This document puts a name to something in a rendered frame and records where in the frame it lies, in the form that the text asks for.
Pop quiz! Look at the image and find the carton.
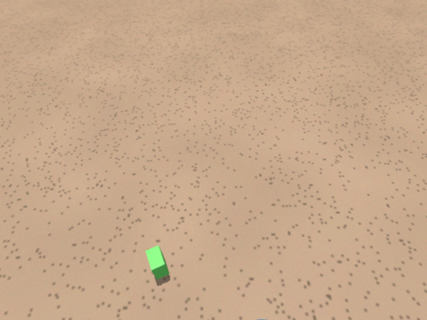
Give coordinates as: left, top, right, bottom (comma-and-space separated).
145, 245, 169, 279

